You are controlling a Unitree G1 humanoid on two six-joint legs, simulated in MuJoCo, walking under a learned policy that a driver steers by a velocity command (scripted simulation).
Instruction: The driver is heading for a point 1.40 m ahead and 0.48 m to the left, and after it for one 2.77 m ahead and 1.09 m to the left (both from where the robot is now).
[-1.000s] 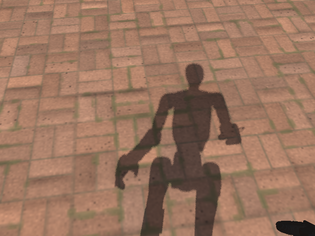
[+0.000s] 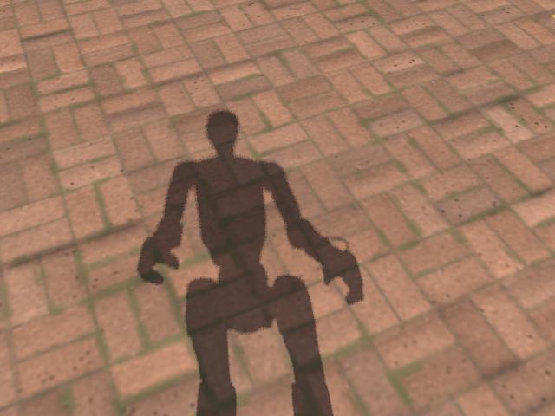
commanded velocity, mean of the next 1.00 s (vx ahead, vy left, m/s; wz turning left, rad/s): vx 0.28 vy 0.00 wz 0.49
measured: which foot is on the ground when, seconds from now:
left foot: down 0.00-0.00, up 0.02-0.28, down 0.30-0.78, up 0.80-1.00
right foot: down 0.00-0.28, up 0.30-0.74, down 0.76-1.00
